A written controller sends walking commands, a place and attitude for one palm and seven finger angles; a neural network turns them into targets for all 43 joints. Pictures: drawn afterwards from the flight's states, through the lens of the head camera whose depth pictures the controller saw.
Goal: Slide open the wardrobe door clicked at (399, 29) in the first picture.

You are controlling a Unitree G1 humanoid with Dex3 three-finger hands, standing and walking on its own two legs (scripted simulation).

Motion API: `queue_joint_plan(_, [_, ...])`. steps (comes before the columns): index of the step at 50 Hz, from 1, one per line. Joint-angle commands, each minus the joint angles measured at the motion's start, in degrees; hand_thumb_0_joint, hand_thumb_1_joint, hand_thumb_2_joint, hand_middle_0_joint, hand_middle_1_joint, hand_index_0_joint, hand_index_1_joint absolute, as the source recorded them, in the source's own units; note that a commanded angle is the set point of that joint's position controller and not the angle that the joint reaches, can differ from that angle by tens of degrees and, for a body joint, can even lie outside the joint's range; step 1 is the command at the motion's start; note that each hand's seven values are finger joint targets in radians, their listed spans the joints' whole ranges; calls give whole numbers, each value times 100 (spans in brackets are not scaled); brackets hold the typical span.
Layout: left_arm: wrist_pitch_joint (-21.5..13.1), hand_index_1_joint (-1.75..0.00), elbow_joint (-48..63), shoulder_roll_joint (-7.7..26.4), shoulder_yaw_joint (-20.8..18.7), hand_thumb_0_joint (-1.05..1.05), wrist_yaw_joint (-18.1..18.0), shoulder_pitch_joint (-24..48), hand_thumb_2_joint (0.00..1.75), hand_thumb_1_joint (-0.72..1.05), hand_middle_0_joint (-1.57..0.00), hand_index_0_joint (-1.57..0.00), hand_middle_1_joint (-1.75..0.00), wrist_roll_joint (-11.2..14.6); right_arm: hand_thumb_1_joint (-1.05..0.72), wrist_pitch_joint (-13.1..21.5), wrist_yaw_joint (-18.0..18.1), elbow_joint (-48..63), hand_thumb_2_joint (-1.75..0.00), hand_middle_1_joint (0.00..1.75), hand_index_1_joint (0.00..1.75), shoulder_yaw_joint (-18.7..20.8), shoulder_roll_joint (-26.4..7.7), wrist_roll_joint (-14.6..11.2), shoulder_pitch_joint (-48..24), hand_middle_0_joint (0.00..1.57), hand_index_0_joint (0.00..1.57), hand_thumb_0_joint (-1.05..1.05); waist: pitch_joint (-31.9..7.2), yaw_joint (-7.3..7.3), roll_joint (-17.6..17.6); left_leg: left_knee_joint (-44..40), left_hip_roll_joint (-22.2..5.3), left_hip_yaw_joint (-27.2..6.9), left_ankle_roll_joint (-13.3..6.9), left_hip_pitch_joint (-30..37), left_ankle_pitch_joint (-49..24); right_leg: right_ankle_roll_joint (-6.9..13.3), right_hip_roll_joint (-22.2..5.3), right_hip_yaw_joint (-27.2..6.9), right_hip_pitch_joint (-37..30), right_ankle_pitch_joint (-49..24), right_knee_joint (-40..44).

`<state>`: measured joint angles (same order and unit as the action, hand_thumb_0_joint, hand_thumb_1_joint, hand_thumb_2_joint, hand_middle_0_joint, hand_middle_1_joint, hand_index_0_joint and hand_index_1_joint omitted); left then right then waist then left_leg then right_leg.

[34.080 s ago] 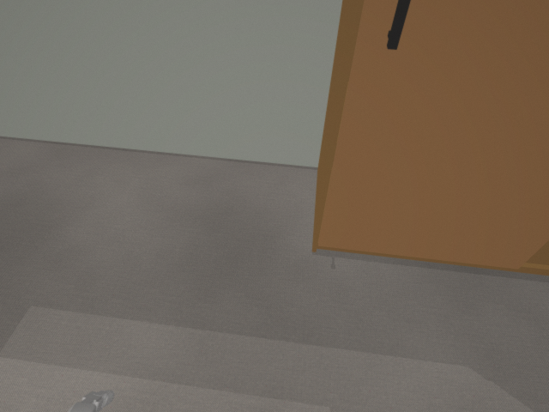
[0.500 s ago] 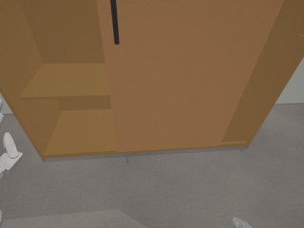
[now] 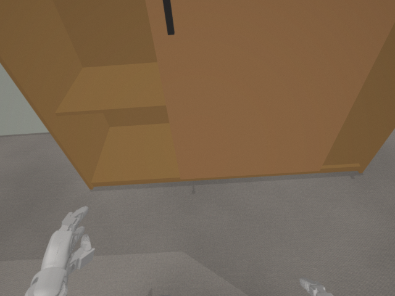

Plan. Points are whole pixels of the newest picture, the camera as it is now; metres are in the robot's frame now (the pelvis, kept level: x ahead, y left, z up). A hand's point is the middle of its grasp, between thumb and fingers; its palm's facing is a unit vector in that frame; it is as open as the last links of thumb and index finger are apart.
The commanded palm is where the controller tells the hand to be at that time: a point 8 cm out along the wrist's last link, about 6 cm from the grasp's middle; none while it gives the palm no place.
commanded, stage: let the arm hang, fingers relaxed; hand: left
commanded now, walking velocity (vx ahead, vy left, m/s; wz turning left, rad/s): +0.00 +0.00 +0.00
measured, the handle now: out of the picture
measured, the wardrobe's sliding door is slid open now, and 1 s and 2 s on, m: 0.56 0.56 0.56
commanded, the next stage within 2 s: look to check the result in 0.96 s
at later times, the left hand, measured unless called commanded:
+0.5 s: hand out of the picture +0.06 +0.22 -0.15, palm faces -0.09 -0.96 -0.25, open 7.3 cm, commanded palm none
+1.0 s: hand out of the picture +0.07 +0.22 -0.15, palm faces -0.11 -0.97 -0.20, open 7.3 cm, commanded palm none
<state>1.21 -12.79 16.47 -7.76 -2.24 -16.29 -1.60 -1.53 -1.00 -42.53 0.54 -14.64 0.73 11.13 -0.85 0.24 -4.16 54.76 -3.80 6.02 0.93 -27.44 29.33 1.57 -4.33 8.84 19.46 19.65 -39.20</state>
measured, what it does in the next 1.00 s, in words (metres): steps on the spot: left foot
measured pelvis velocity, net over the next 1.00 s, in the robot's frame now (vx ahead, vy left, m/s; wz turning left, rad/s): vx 0.04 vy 0.04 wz -0.08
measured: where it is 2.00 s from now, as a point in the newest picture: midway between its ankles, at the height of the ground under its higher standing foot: outside the picture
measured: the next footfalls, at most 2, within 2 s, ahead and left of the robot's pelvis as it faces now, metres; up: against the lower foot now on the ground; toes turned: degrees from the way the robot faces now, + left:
left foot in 0.06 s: +0.08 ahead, +0.12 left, +0.00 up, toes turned +6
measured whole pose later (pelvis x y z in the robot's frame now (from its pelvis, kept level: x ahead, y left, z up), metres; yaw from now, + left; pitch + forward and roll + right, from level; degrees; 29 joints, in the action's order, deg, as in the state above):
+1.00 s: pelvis +0.04 +0.04 +0.02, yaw -5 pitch -1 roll +0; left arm 0.3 -65.5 9.8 1.1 -1.8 -12.6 -0.8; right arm -0.4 1.0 -66.7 -0.5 -8.7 1.2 13.9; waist 2.9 1.0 -0.1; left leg 20.9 0.0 11.3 -3.3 -7.3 12.9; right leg -2.8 -4.4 3.9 7.1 12.8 -21.3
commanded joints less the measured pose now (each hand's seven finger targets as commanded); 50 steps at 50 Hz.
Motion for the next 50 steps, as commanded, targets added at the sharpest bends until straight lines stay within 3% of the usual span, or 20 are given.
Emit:
queue_joint_plan(1, [-52,-30,-1176,652,351,0,109,99,90,90,-20,-20,-30,-9,-90,24,-47,364,-90,30,30,175,-445,110,292,20,20,0,-73,194,1901,-1900,210,11,-34,1017,-1048,362,-825,-906,-193,-1896,994])
queue_joint_plan(2, [-46,-30,-1449,606,397,0,131,103,90,90,-20,-20,-30,22,-90,43,-41,246,-90,30,30,175,-508,130,385,20,20,0,-50,213,1426,-2345,71,-265,-119,1484,-1886,137,-650,-871,76,-1253,796])
queue_joint_plan(3, [-31,-30,-1688,429,450,0,155,38,90,90,-20,-20,-30,36,-90,102,-7,173,-90,30,30,201,-775,163,346,20,20,0,-91,150,336,-2726,-570,-1160,-393,1632,-2581,-153,-254,-699,353,-477,383])
queue_joint_plan(4, [-10,-30,-1947,274,527,0,168,-11,90,90,-20,-20,-30,59,-90,120,33,133,-90,30,30,195,-1033,202,111,20,20,0,-72,27,-551,-3171,-1121,-1676,-696,1300,-2335,-306,18,-521,199,183,198])
queue_joint_plan(5, [-23,-30,-2193,246,574,0,188,-23,90,90,-20,-20,-30,43,-90,104,64,103,-90,30,30,167,-1021,224,-164,20,20,0,-5,-88,-552,-3425,-1149,-1558,-757,694,-1622,-285,64,-587,-419,237,390])
queue_joint_plan(6, [-18,-30,-2497,358,559,0,189,0,90,90,-20,-20,-30,-3,-90,124,65,-10,-90,30,30,120,-896,199,-309,20,20,0,69,-138,-827,-3555,-860,-1293,-570,382,-1147,-245,35,-621,-744,107,609])
queue_joint_plan(8, [-72,-30,-3118,344,579,0,197,-15,90,90,-20,-20,-30,46,-90,135,110,-303,-90,30,30,40,-632,144,-268,20,20,0,194,-120,-956,-3408,-534,-795,-305,518,-1331,-164,-75,-752,-885,-509,1075])
queue_joint_plan(9, [-123,-30,-3277,151,494,0,169,-160,90,90,-20,-20,-30,43,-90,150,141,-379,-90,30,30,76,-484,153,-217,20,20,0,-99,-126,-1030,-3218,-462,-638,-269,880,-1807,-120,-141,-803,-979,-943,1249])
queue_joint_plan(10, [-162,-30,-3474,215,539,0,155,-171,90,90,-20,-20,-30,68,-90,161,156,-496,-90,30,30,58,-410,123,-132,20,20,0,-328,-89,-986,-3047,-419,-539,-242,1214,-2354,-86,-223,-885,-1060,-1392,1340])
queue_joint_plan(11, [-200,-30,-3630,262,587,0,144,-112,90,90,-20,-20,-30,78,-90,162,167,-607,-90,30,30,50,-399,87,9,20,20,0,-530,-35,-569,-2881,-430,-493,-211,1549,-2920,-74,-292,-916,-1137,-1895,1401])
queue_joint_plan(13, [-242,-30,-3891,210,646,0,124,-5,90,90,-20,-20,-30,82,-90,167,191,-831,-90,30,30,65,-345,50,159,20,20,0,-721,58,39,-2873,-464,-408,-181,1944,-3182,-65,-396,-888,-1166,-2296,1560])
queue_joint_plan(19, [-193,-30,-4478,146,761,0,85,65,90,90,-20,-20,-30,71,-90,123,201,-1348,-90,30,30,43,-372,31,202,20,20,0,-53,59,520,-3380,-517,-367,-191,1978,-2897,-139,-360,-801,-984,-1790,1902])
queue_joint_plan(26, [-198,-30,-4850,131,792,0,37,48,90,90,-20,-20,-30,68,-90,150,181,-1777,-90,30,30,23,-281,29,261,20,20,0,43,22,653,-3617,-472,-345,-222,2071,-2867,-157,-376,-843,-1067,-1699,1979])
queue_joint_plan(40, [-178,-30,-5061,15,769,0,15,136,90,90,-20,-20,-30,76,-90,197,210,-2172,-90,30,30,-7,-126,44,379,20,20,0,378,7,253,-3829,-429,-313,-231,2013,-2879,-171,-379,-848,-1080,-1523,2048])
queue_joint_plan(50, [-164,-30,-5151,-90,766,0,2,29,90,90,-20,-20,-30,72,-90,205,239,-2252,-90,30,30,22,-68,29,569,20,20,0,371,41,467,-3853,-434,-314,-277,2104,-2765,-182,-350,-828,-1009,-1404,2050])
